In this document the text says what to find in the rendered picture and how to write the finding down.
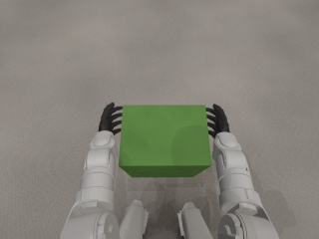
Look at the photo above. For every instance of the robot right forearm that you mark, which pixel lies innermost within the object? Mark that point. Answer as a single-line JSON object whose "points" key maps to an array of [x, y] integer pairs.
{"points": [[235, 183]]}

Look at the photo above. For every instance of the robot thigh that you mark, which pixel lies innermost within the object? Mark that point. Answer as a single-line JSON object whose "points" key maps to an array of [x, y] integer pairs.
{"points": [[192, 224], [134, 223]]}

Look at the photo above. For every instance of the left robot upper arm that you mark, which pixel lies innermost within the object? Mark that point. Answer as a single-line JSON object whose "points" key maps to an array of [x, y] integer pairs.
{"points": [[97, 225]]}

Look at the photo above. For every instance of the right robot upper arm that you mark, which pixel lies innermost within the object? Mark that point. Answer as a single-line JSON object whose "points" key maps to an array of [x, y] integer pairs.
{"points": [[235, 225]]}

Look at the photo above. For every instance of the left robot thigh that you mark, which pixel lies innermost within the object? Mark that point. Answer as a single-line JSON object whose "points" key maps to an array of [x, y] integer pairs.
{"points": [[134, 223]]}

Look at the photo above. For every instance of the robot left forearm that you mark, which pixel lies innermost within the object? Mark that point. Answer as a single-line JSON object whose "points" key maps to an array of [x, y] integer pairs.
{"points": [[97, 182]]}

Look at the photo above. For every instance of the right robot thigh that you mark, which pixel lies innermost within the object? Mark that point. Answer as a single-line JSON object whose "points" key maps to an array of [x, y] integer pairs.
{"points": [[192, 224]]}

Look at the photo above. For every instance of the robot right hand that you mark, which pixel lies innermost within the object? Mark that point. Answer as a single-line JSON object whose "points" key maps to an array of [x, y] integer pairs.
{"points": [[220, 120]]}

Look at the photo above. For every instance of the robot left hand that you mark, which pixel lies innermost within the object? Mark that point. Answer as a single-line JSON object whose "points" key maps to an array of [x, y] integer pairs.
{"points": [[107, 118]]}

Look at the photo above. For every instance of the carton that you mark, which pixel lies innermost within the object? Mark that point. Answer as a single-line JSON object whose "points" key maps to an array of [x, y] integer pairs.
{"points": [[164, 141]]}

